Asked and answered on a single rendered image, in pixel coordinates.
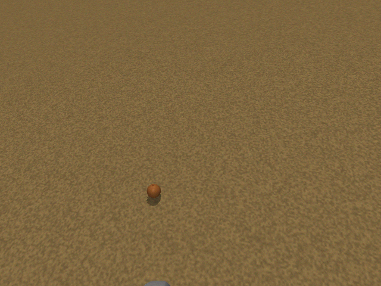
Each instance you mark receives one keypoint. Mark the ball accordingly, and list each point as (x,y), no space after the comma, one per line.
(153,191)

